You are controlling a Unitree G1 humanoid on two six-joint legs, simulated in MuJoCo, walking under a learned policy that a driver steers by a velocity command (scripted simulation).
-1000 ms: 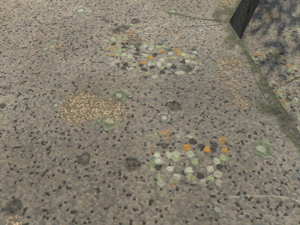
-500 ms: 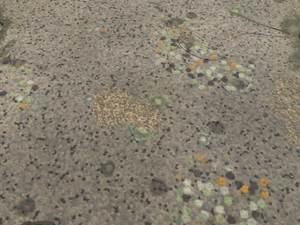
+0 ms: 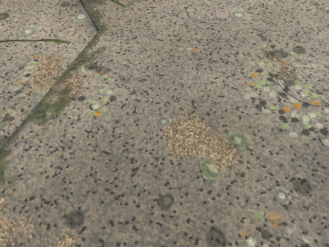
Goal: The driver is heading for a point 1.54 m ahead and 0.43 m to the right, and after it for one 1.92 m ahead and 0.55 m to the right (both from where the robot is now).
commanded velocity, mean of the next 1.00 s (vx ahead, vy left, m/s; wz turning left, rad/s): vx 0.00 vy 0.00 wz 0.05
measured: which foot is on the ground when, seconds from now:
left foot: up 0.00-0.00, down 0.02-1.00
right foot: down 0.00-1.00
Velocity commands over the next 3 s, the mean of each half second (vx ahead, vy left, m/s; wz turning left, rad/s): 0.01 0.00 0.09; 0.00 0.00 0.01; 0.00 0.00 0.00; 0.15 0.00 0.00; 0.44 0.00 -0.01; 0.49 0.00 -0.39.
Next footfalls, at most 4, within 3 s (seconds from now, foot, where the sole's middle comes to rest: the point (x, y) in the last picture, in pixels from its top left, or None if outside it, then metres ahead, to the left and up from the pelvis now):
0.02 left None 0.04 0.13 -0.77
2.40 left None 0.45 0.11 -0.77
2.96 right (213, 181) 0.74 -0.16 -0.77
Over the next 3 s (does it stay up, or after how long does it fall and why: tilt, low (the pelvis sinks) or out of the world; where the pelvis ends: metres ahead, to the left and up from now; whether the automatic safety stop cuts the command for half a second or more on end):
stays up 0.62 -0.05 -0.02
